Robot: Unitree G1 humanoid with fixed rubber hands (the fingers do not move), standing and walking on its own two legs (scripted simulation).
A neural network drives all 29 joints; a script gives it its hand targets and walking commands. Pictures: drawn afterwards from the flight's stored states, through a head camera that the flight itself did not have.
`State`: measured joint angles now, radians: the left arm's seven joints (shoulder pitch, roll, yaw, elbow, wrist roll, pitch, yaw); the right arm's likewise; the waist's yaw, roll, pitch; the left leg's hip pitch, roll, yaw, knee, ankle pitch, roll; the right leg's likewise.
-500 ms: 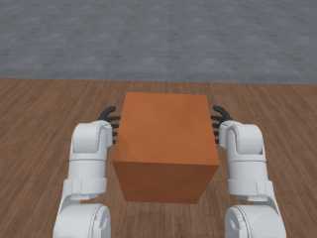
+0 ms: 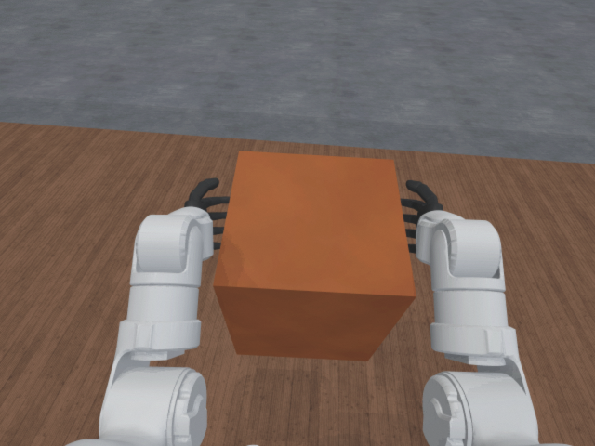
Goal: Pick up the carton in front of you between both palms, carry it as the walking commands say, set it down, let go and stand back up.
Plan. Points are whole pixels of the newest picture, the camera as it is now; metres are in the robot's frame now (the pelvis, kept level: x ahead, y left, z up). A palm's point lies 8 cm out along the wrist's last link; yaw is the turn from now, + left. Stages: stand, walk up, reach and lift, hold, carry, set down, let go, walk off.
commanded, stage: carry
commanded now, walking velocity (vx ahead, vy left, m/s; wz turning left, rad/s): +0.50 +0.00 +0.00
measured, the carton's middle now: (308, 264) +0.36 +0.02 +0.04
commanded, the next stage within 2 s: none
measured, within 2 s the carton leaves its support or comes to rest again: neither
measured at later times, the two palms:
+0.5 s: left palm (253, 120) +0.61 +0.13 +0.11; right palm (419, 131) +0.61 -0.17 +0.11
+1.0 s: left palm (251, 59) +0.89 +0.17 +0.10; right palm (377, 63) +0.90 -0.13 +0.10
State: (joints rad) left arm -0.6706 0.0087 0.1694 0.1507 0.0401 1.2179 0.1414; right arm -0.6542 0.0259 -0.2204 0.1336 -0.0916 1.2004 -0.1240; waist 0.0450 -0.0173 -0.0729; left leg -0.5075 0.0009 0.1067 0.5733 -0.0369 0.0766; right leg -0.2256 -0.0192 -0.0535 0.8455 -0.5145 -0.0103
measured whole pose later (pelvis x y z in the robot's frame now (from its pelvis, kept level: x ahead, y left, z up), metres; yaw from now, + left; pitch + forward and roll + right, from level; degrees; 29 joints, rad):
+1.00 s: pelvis +0.54 +0.01 -0.04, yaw -1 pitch +4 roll -1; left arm -0.66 -0.02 0.18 0.10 0.06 1.20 0.14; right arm -0.64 0.03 -0.21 0.06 -0.11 1.22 -0.14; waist 0.07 0.01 -0.07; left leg -0.50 -0.01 0.10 0.46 0.06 0.09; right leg -0.13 0.04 -0.07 0.71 -0.51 -0.05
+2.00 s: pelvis +1.11 +0.01 -0.07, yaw +0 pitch +5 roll +0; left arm -0.67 -0.05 0.19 0.08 0.07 1.18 0.17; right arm -0.64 0.02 -0.21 0.04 -0.11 1.23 -0.15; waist 0.08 0.01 -0.05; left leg -0.61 0.00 0.07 0.56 0.02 0.06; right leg -0.13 0.06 -0.06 0.54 -0.43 -0.07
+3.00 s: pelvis +1.68 +0.01 -0.10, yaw +0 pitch +6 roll +1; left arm -0.73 -0.10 0.23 0.11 0.06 1.25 0.32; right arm -0.75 0.05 -0.25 0.13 -0.12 1.20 -0.23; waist 0.06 0.02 0.00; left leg -0.71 0.05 0.02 0.75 -0.07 0.03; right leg -0.19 0.06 -0.07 0.49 -0.32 -0.09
